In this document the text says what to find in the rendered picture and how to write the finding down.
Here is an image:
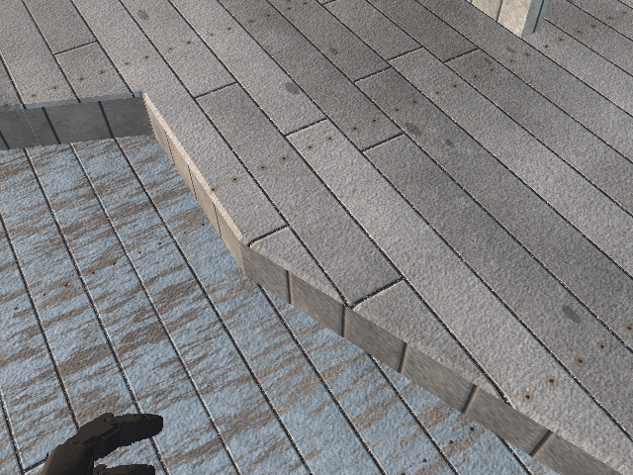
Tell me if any robot left hand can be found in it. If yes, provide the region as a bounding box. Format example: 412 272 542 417
41 413 163 475

